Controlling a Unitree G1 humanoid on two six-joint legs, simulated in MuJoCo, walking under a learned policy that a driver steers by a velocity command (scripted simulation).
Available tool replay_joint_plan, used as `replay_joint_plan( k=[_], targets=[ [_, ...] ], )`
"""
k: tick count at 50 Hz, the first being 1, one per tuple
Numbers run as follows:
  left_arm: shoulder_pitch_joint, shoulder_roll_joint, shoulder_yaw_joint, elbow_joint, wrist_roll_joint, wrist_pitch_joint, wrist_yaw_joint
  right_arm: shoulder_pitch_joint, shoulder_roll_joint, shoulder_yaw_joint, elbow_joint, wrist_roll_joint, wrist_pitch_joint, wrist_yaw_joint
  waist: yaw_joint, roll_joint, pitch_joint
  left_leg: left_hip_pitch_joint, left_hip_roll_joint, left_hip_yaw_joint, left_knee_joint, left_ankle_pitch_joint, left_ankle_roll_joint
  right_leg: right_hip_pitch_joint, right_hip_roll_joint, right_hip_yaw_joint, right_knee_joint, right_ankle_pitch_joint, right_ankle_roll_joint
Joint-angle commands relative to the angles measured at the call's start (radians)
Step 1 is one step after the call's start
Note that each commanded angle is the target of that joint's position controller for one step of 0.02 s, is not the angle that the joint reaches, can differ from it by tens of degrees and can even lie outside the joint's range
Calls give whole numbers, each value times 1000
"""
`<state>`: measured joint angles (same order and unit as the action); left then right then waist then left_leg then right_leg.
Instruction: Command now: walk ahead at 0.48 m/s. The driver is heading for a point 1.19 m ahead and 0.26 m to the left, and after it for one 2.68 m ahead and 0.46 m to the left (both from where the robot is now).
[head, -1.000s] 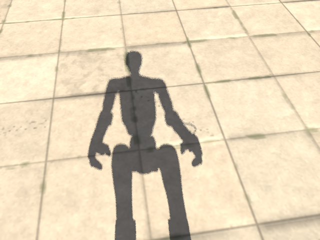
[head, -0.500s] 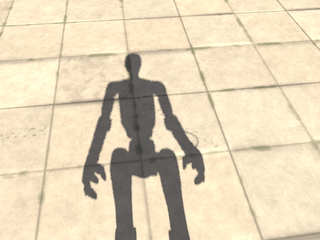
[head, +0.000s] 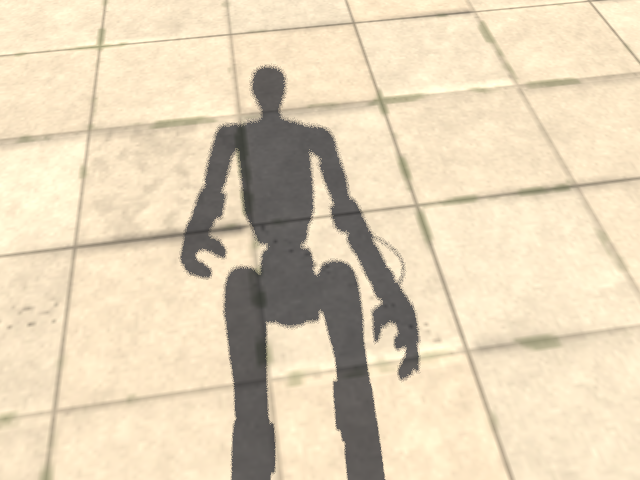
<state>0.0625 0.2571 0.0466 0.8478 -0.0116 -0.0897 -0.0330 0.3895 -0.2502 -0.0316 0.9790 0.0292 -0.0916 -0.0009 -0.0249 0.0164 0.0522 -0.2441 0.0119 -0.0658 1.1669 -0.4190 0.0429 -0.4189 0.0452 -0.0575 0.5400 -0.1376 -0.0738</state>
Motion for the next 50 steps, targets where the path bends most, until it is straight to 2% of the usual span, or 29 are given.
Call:
replay_joint_plan(
  k=[1, 3, 5, 7, 10, 14, 16, 17, 18, 19, 20, 21, 22, 24, 26, 28, 30, 31, 32, 33, 34, 36, 38, 39, 40, 42, 43, 47, 50],
  targets=[
    [60, 87, 17, -9, 21, -19, -3, -32, -118, -35, -93, -3, -22, -11, 21, -69, -65, -334, 127, -31, 85, 127, 21, 243, -282, 399, -375, -133, -159],
    [52, 81, 15, 6, 18, -24, -8, 13, -69, -30, -83, -10, 5, -15, -17, -97, -52, -268, 145, -21, 27, 136, 6, 136, -251, 314, -423, -101, -166],
    [77, 104, 16, 27, 21, -31, -1, -34, -78, -33, -106, -20, 19, -25, -21, -76, -6, -286, 146, 0, -55, 179, -28, 78, -245, 235, -443, 86, -184],
    [110, 133, 20, 44, 28, -29, 14, -99, -81, -34, -133, -36, 19, -29, -13, -60, -3, -311, 144, 14, -182, 273, -59, 90, -237, 168, -420, 322, -186],
    [152, 143, 18, 61, 23, -13, 29, -202, -47, -19, -152, -37, 11, -18, 28, -54, -32, -238, 100, 53, -431, 454, -66, 119, -187, 73, -374, 435, -143],
    [207, 157, 17, 100, 8, 12, 36, -286, -76, -21, -176, -29, 14, -6, 59, -69, -65, -199, 60, 38, -583, 488, -58, 251, -224, 104, -300, 397, -124],
    [194, 159, 18, 109, 0, 26, 40, -280, -103, -30, -182, -38, 10, -1, 37, -76, -84, -160, 45, 32, -652, 434, -32, 306, -239, 135, -217, 382, -98],
    [180, 149, 15, 110, -4, 32, 43, -234, -114, -36, -164, -43, 7, -1, 8, -66, -100, -90, 33, 44, -719, 474, -17, 311, -219, 133, -154, 355, -72],
    [224, 123, 7, 117, 7, 34, 44, -184, -160, -50, -145, -50, 2, -6, 4, -21, -133, 24, 59, 23, -766, 702, 5, 297, -160, 112, -61, 312, -30],
    [313, 79, -8, 119, 35, 24, 41, -139, -228, -61, -144, -60, 4, -10, 41, 93, -237, 252, 202, -98, -677, 1072, 72, 174, -86, 78, 102, 42, 15],
    [410, 2, -32, 153, 26, 25, 40, -112, -176, -46, -126, -60, 21, -11, 50, 248, -333, 392, 344, -263, -686, 1095, 222, 30, -22, 53, 281, -363, 72],
    [358, 67, -20, 151, 7, 41, 43, -95, -98, -25, -121, -47, 30, -3, 11, 203, -334, 337, 349, -326, -745, 893, 249, -2, -33, 100, 386, -554, 96],
    [291, 110, -7, 132, -6, 59, 48, -130, -97, -20, -119, -42, 33, 3, 12, 152, -271, 263, 319, -312, -787, 682, 221, -43, -54, 119, 440, -549, 102],
    [228, 109, 2, 127, 1, 98, 68, -250, -116, -21, -140, -46, 36, 0, 39, 90, -176, 94, 277, -261, -860, 406, 176, -35, -97, 124, 415, -454, 118],
    [232, 79, -2, 138, 5, 114, 80, -329, -118, -22, -148, -57, 45, -8, 70, 125, -136, -48, 219, -184, -909, 284, 141, 75, -100, 100, 289, -371, 126],
    [255, 54, -7, 164, 10, 113, 80, -335, -106, -19, -138, -55, 52, -14, 77, 127, -150, -92, 181, -120, -908, 251, 133, 180, -83, 70, 158, -245, 121],
    [273, 43, -9, 186, 20, 111, 72, -330, -99, -17, -122, -36, 58, -18, 90, 107, -152, -120, 151, -81, -892, 125, 108, 278, -64, 39, -7, -74, 101],
    [256, 55, -8, 183, 33, 112, 68, -300, -86, -12, -105, -29, 59, -17, 82, 83, -134, -138, 130, -69, -893, 26, 70, 300, -73, 49, -63, -30, 83],
    [233, 84, -6, 170, 41, 112, 68, -277, -79, -9, -93, -33, 60, -16, 63, 47, -94, -156, 106, -56, -878, -47, 31, 285, -122, 99, -107, -36, 57],
    [210, 140, 4, 170, 25, 110, 70, -260, -85, -14, -96, -39, 62, -15, 20, -38, -45, -123, 52, -5, -866, -37, -1, 179, -130, 107, -108, -175, 27],
    [212, 120, 3, 181, 16, 102, 68, -274, -83, -14, -90, -45, 65, -21, 33, -68, -36, -44, 17, 36, -816, -20, -18, 85, -115, 109, -147, -358, 15],
    [206, 126, 9, 183, 14, 84, 70, -266, -91, -23, -82, -27, 66, -30, 32, -121, -19, -15, -15, 78, -707, -64, -5, 32, -127, 142, -211, -485, 5],
    [177, 97, 1, 176, 16, 64, 70, -260, -47, -16, -69, -35, 57, -28, 18, -158, 19, -32, -38, 110, -647, 97, -5, 43, -167, 198, -243, -411, -4],
    [169, 79, -5, 178, 17, 55, 69, -246, -32, -13, -59, -44, 52, -25, 8, -156, 19, -12, -24, 95, -665, 194, -6, 50, -172, 199, -224, -311, 3],
    [172, 77, -6, 181, 17, 49, 69, -233, -41, -16, -50, -47, 49, -23, 8, -136, 9, 14, -6, 78, -682, 280, -3, 61, -155, 172, -188, -219, 20],
    [230, 74, -6, 196, 17, 47, 70, -233, -79, -24, -38, -33, 48, -19, 41, -28, -29, 35, 11, 58, -671, 411, 24, 113, -93, 93, -115, -96, 56],
    [254, 72, -7, 207, 16, 48, 71, -233, -69, -21, -34, -27, 49, -16, 45, -8, -51, 44, 15, 52, -667, 462, 34, 147, -83, 78, -84, -34, 68],
    [267, 67, -14, 221, 9, 62, 73, -221, -69, -19, -15, -26, 57, -9, 43, -12, -107, 96, 26, 45, -637, 622, 39, 193, -87, 71, -42, 124, 73],
    [261, 65, -17, 225, 9, 72, 72, -220, -74, -19, -2, -24, 69, -12, 39, -5, -109, 110, 29, 44, -636, 633, 37, 204, -87, 69, -47, 135, 76]
  ],
)
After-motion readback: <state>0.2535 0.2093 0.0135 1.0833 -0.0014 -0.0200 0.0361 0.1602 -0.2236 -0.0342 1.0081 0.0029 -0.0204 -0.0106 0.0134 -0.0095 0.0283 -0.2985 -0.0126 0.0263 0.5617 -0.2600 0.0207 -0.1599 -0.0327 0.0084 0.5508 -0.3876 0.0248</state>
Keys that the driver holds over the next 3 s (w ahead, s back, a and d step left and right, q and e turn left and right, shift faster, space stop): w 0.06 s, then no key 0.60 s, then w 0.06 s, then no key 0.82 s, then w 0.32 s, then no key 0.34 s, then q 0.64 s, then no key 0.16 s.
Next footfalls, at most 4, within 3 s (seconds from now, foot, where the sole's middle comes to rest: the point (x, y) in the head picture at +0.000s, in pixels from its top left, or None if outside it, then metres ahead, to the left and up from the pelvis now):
0.36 left None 0.34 0.14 -0.76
0.64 right None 0.26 -0.10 -0.76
2.20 right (366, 426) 0.57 -0.07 -0.76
2.62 left None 0.46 0.15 -0.76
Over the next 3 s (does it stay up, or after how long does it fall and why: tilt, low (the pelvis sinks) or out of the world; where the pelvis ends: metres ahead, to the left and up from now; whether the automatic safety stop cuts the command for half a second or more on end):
stays up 0.45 0.06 0.02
